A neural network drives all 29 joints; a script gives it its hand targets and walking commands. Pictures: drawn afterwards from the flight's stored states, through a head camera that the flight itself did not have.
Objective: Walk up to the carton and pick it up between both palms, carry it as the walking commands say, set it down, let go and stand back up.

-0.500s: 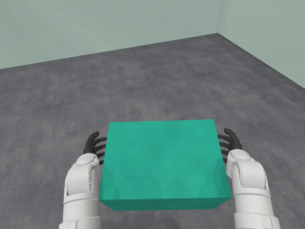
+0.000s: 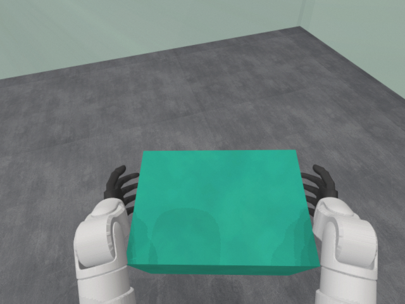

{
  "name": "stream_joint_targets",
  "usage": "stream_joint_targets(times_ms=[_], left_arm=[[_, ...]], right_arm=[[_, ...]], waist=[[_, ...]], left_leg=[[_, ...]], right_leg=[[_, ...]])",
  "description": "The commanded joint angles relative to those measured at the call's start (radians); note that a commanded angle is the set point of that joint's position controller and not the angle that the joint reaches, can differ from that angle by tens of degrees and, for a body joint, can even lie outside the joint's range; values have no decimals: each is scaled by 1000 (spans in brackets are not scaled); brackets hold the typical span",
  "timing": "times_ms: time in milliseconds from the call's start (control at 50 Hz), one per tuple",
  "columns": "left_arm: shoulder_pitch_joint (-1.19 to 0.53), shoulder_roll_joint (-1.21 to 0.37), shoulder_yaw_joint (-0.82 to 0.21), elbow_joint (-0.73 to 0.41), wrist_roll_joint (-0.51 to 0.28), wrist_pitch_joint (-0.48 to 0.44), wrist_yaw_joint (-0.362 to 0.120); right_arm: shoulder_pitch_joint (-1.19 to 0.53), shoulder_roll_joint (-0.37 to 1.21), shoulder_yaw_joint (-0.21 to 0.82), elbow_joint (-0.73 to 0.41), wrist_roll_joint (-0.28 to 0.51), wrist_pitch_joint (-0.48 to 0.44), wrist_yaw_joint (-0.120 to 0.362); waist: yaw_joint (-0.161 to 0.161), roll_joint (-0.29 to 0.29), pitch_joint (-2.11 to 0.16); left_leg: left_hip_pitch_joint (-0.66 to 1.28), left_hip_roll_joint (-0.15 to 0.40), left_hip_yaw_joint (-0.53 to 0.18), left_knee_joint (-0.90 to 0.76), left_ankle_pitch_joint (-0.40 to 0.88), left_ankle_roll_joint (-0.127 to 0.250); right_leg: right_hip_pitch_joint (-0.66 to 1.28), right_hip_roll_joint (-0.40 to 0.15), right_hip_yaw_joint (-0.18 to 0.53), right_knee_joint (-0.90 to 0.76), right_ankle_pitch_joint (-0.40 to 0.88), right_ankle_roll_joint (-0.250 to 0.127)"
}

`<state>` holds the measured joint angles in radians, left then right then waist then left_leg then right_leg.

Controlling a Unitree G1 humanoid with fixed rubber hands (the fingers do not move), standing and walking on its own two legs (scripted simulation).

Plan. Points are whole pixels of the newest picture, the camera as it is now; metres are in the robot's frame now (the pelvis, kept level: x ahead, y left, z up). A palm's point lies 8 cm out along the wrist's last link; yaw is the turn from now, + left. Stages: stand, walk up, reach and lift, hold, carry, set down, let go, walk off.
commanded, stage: carry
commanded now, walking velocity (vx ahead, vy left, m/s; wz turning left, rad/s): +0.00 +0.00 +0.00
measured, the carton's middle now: (218, 215) +0.29 +0.01 +0.00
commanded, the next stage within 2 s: none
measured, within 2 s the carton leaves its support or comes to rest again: neither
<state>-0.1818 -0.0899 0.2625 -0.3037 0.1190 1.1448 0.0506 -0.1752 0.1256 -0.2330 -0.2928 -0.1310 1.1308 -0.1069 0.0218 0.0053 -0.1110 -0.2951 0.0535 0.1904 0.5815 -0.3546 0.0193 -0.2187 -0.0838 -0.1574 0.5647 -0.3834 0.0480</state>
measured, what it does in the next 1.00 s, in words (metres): walks ahead: right foot, then left foot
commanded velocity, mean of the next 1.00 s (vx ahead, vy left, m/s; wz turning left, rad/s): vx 0.00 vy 0.00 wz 0.00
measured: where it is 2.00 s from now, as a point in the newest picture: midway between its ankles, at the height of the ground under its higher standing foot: outside the picture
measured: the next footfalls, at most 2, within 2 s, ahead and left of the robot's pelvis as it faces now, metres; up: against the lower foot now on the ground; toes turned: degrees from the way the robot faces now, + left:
right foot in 0.30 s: +0.16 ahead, -0.09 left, +0.00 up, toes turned -1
left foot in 0.52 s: +0.16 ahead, +0.09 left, +0.00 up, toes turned -8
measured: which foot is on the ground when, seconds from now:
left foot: down 0.00-0.30, up 0.32-0.50, down 0.52-1.00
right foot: down 0.00-0.16, up 0.18-0.28, down 0.30-1.00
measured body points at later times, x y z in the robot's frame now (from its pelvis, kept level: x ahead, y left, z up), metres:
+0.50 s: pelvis +0.12 -0.04 +0.00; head +0.14 -0.06 +0.45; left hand +0.40 +0.13 +0.07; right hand +0.39 -0.25 +0.06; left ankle +0.10 +0.10 -0.73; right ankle +0.13 -0.09 -0.73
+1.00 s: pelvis +0.15 -0.02 +0.00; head +0.13 -0.02 +0.45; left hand +0.43 +0.16 +0.07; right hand +0.41 -0.23 +0.06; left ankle +0.11 +0.10 -0.73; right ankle +0.13 -0.10 -0.73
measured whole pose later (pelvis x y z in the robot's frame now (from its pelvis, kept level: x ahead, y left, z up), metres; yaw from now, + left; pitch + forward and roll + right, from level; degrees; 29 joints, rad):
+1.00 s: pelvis +0.15 -0.02 +0.00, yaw -2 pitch +2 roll +0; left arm -0.13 -0.13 0.24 -0.26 0.18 1.08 0.04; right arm -0.13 0.11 -0.24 -0.24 -0.15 1.08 -0.07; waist 0.00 0.00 -0.11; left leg -0.25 0.06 0.12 0.58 -0.37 -0.02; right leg -0.29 -0.05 -0.22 0.60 -0.35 -0.05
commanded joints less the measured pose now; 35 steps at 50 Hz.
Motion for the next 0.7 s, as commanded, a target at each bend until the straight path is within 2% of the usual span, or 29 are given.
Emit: stream_joint_targets(times_ms=[0,40,80,100,120,140,160,180,200,220,240,260,280,300,320,340,360,380,400,440,480,500,540,580,640,680], left_arm=[[-466,-887,-837,-42,-466,36,-304],[-448,-880,-838,-67,-464,35,-293],[-423,-867,-835,-90,-455,32,-280],[-408,-864,-834,-101,-449,30,-272],[-400,-858,-838,-119,-442,25,-265],[-416,-851,-844,-153,-434,19,-261],[-418,-869,-852,-171,-425,21,-263],[-406,-851,-852,-180,-423,21,-267],[-382,-843,-850,-170,-420,20,-271],[-361,-833,-845,-154,-418,21,-274],[-321,-824,-836,-127,-413,22,-274],[-285,-817,-833,-116,-406,19,-273],[-266,-815,-831,-118,-387,14,-270],[-266,-802,-821,-126,-375,13,-261],[-295,-820,-808,-140,-355,9,-247],[-292,-831,-795,-124,-341,8,-242],[-283,-836,-790,-86,-342,6,-247],[-295,-857,-797,-73,-354,1,-256],[-333,-878,-810,-75,-370,-3,-266],[-373,-898,-818,-77,-383,-5,-277],[-386,-890,-818,-80,-391,-7,-283],[-388,-883,-818,-76,-393,-7,-286],[-399,-868,-820,-54,-393,-1,-298],[-404,-871,-821,-22,-398,-2,-307],[-430,-859,-818,-7,-398,-14,-313],[-433,-858,-815,0,-392,-17,-312]], right_arm=[[-501,809,791,-110,456,40,326],[-479,811,797,-126,465,46,332],[-467,810,803,-146,474,52,339],[-466,811,808,-158,480,53,343],[-463,808,812,-171,484,51,347],[-448,810,812,-180,482,46,349],[-423,804,802,-156,472,41,350],[-395,785,790,-146,468,37,348],[-371,787,796,-152,453,34,342],[-372,790,797,-173,438,29,334],[-394,792,803,-193,439,26,330],[-413,778,810,-205,445,28,328],[-414,776,823,-192,459,34,333],[-401,764,836,-165,476,43,346],[-421,751,853,-160,493,47,358],[-420,753,843,-157,494,48,364],[-421,749,827,-134,489,48,367],[-445,753,828,-138,492,41,369],[-478,766,834,-157,497,34,370],[-510,793,824,-149,499,27,368],[-497,808,812,-133,484,22,361],[-485,810,805,-123,473,22,358],[-468,796,784,-80,442,21,350],[-456,798,770,-34,416,16,348],[-435,814,761,9,399,1,349],[-432,817,760,20,397,-6,349]], waist=[[-31,44,-317],[-36,-17,-300],[-36,-89,-248],[-34,-101,-228],[-43,-61,-230],[-70,77,-235],[-81,276,-196],[-82,233,-188],[-78,184,-204],[-65,158,-202],[-44,123,-214],[-5,35,-242],[16,-5,-276],[8,-194,-342],[-5,-145,-352],[-14,-102,-331],[-16,-82,-291],[-12,-94,-266],[-11,-123,-253],[-14,-138,-271],[-22,-119,-288],[-24,-106,-291],[-20,-63,-261],[-15,-24,-242],[-20,-6,-253],[-22,4,-258]], left_leg=[[362,108,-77,102,1135,8],[251,49,-17,118,929,-18],[65,-32,69,-28,562,-47],[50,-58,97,-141,481,-53],[182,-59,91,-243,586,-51],[486,-5,22,-270,961,-28],[877,141,-127,-155,1507,49],[952,217,-200,-70,1696,74],[931,232,-222,-70,1573,82],[787,212,-194,-86,1325,57],[551,161,-121,-79,1047,23],[317,101,-39,41,779,-6],[61,54,-27,138,405,-29],[-162,-17,-46,276,-261,-57],[-78,13,-156,326,-294,-40],[-61,40,-195,294,-304,-44],[-70,46,-201,226,-290,-49],[-60,44,-192,156,-267,-54],[-37,31,-165,114,-225,-56],[15,18,-129,36,-119,-47],[72,29,-98,-52,60,-41],[102,41,-91,-87,154,-38],[84,92,-127,-86,280,-36],[99,111,-137,-55,404,-34],[93,109,-140,-33,478,-31],[93,110,-143,-29,509,-29]], right_leg=[[-24,25,-54,-31,593,18],[86,26,-66,-36,791,15],[270,7,-55,29,1062,-2],[302,5,-55,119,1169,-8],[195,13,-66,252,1148,-7],[-124,41,-86,385,707,-3],[-612,116,-103,422,-235,-2],[-712,110,-42,339,-336,-4],[-681,93,3,192,-247,-5],[-524,80,24,8,-64,-6],[-239,92,3,-162,220,-12],[81,114,-73,-305,576,-7],[349,18,-34,-265,849,-37],[562,-245,227,-106,1362,-108],[450,-316,262,-71,1433,-197],[355,-314,245,-97,1231,-219],[294,-294,228,-141,1011,-210],[257,-275,216,-170,864,-200],[216,-255,189,-179,833,-193],[184,-220,142,-159,801,-168],[153,-190,100,-125,766,-142],[126,-170,86,-110,709,-128],[105,-126,53,-87,596,-97],[88,-99,56,-44,640,-70],[100,-100,64,-3,715,-70],[100,-97,61,12,705,-70]])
